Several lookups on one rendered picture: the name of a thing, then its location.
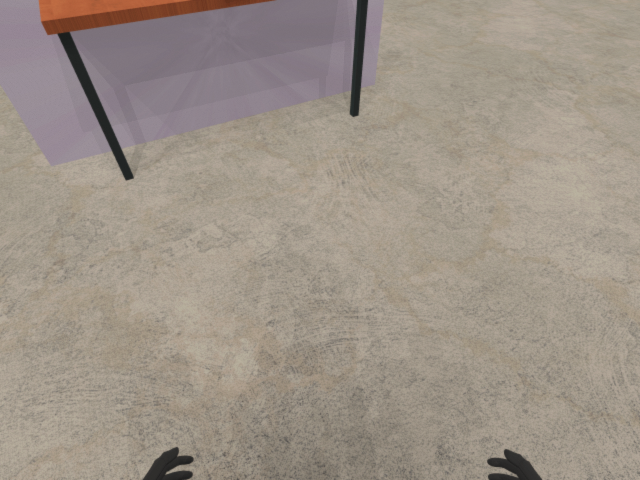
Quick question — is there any robot right hand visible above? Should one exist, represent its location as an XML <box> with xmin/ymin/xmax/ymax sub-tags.
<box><xmin>487</xmin><ymin>449</ymin><xmax>542</xmax><ymax>480</ymax></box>

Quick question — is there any robot left hand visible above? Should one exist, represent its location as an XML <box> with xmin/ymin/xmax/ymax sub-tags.
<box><xmin>143</xmin><ymin>447</ymin><xmax>194</xmax><ymax>480</ymax></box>

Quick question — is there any table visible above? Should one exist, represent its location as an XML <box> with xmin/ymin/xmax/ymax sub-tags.
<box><xmin>39</xmin><ymin>0</ymin><xmax>368</xmax><ymax>181</ymax></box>

